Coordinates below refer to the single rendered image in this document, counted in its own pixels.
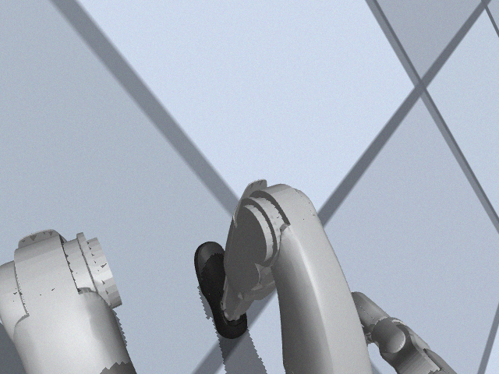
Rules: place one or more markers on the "right robot foot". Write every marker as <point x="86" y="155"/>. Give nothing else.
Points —
<point x="210" y="271"/>

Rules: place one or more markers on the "right robot arm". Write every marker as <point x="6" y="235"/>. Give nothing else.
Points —
<point x="405" y="351"/>

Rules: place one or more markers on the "right robot hand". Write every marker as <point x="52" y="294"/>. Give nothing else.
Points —
<point x="369" y="314"/>

